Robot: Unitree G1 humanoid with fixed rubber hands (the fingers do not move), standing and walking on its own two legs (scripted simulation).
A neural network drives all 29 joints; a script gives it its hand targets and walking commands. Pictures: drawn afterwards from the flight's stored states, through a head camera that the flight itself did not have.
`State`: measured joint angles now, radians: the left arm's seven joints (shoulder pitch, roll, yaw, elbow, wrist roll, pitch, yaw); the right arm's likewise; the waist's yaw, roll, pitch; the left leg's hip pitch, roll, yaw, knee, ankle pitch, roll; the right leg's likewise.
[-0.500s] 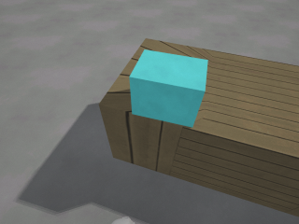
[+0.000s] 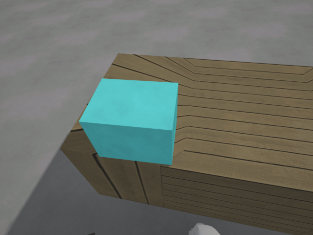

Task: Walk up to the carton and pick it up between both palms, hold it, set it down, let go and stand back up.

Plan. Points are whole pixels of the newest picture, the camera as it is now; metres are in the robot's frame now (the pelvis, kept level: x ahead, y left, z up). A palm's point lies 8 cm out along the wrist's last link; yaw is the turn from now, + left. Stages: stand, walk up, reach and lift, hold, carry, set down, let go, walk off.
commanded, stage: walk up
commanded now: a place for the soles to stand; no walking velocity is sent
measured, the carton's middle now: (136, 121) +0.52 +0.08 -0.07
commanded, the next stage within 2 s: none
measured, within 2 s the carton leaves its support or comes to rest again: neither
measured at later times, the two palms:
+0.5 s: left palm out of the picture +0.08 +0.21 -0.12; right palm (267, 234) +0.14 -0.26 -0.11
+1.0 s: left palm out of the picture +0.00 +0.25 -0.11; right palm out of the picture +0.11 -0.25 -0.11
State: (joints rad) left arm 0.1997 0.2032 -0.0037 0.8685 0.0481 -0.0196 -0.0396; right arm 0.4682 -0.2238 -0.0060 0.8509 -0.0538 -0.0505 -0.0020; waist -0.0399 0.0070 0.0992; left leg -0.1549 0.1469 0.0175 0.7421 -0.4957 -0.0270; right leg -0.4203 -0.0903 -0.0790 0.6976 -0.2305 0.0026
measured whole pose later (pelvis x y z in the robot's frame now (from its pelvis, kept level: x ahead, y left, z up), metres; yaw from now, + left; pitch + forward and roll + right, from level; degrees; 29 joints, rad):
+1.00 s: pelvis +0.04 +0.00 +0.02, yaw +10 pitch -2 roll -1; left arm 0.32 0.23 0.00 0.97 0.05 -0.01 0.07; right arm 0.30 -0.27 0.00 0.90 -0.09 0.06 0.04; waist 0.01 0.02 0.08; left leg -0.41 0.02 0.04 0.88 -0.45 -0.02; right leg -0.27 -0.10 -0.21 0.53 -0.22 -0.03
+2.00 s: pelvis +0.07 +0.22 +0.01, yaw -13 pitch -3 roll +1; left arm 0.25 0.22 0.00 0.84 0.02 0.01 0.00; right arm 0.25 -0.21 0.04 0.84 -0.01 0.01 0.00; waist 0.00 -0.03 0.05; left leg -0.22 0.06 0.18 0.60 -0.34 0.01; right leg -0.31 0.04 0.10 0.61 -0.24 0.01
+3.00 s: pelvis +0.08 +0.20 +0.01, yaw -25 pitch -1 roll +2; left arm 0.24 0.26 -0.01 0.89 0.01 0.03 0.03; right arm 0.26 -0.25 0.03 0.91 -0.02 0.03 -0.01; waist 0.00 -0.03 0.06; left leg -0.17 0.02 0.18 0.55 -0.36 0.01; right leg -0.36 0.13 0.22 0.64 -0.25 -0.03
